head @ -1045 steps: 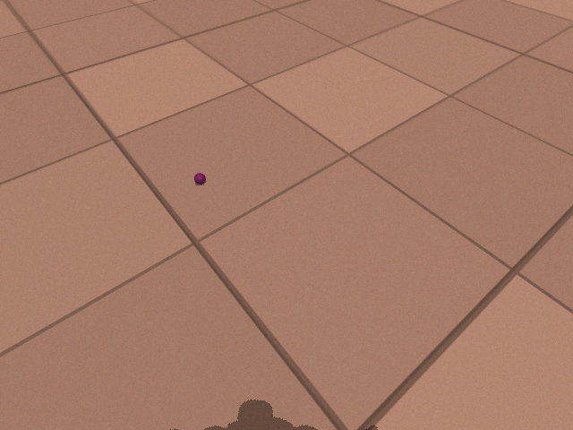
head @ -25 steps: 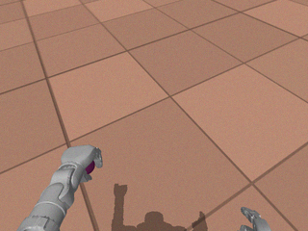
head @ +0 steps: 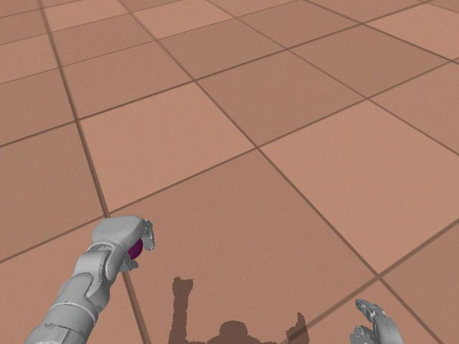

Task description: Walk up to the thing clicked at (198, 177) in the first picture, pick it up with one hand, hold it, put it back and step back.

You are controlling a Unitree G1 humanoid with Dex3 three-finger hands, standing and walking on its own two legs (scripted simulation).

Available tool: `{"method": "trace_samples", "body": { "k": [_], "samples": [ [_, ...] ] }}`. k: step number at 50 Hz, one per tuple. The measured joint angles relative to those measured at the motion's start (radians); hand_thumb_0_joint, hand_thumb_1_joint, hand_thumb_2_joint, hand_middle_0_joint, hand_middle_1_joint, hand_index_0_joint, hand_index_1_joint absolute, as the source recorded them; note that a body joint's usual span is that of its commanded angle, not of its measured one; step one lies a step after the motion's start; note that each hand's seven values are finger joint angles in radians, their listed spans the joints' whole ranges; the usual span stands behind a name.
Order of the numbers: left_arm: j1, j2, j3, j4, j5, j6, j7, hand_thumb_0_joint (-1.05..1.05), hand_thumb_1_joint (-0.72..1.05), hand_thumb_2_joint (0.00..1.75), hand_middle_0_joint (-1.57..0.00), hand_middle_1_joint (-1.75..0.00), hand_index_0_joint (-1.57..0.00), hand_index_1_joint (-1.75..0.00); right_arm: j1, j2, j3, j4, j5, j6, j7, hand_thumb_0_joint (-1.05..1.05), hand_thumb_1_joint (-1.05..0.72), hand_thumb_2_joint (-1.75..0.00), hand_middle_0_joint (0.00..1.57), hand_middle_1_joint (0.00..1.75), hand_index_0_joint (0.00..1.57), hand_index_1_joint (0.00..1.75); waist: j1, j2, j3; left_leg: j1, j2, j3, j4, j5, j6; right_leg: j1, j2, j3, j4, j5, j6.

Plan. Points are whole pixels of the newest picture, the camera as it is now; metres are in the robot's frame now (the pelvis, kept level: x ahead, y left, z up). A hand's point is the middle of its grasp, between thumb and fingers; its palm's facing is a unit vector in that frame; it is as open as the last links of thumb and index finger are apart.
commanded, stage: hold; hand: left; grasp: from above
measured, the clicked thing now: (128, 246) +0.32 +0.23 -0.04
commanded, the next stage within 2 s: crouch in 0.62 s
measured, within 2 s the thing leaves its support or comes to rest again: neither
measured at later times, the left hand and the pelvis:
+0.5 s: hand (127, 254) +0.29 +0.22 -0.03, palm faces -0.44 -0.07 -0.90, open 6.4 cm; pelvis +0.00 +0.00 +0.00, yaw +0 degrees
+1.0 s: hand (131, 261) +0.29 +0.22 -0.06, palm faces -0.45 -0.06 -0.89, open 6.4 cm; pelvis +0.01 +0.00 +0.00, yaw +1 degrees
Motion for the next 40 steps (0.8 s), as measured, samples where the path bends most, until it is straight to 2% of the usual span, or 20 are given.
{"method": "trace_samples", "body": {
  "k": [15, 40],
  "samples": [
    [0.009, 0.002, -0.002, -0.016, -0.007, -0.004, -0.018, 0.0, 0.37, 0.42, -0.59, -0.84, -0.89, -0.76, -0.004, 0.0, 0.004, -0.006, 0.003, 0.003, -0.004, 0.01, -0.92, -0.91, 0.2, 0.3, 0.2, 0.3, 0.001, 0.002, 0.01, 0.035, 0.0, 0.003, -0.039, 0.017, -0.001, 0.032, 0.001, 0.001, -0.034, 0.015, -0.001],
    [-0.002, -0.006, 0.001, 0.016, 0.005, -0.008, 0.014, 0.0, 0.36, 0.42, -0.6, -0.83, -0.9, -0.75, -0.01, 0.003, -0.003, 0.007, 0.004, 0.018, -0.005, 0.01, -0.92, -0.91, 0.2, 0.3, 0.2, 0.3, 0.002, 0.0, 0.016, 0.051, 0.0, 0.001, -0.062, 0.02, -0.001, 0.048, 0.001, -0.001, -0.058, 0.018, -0.001]
  ]
}}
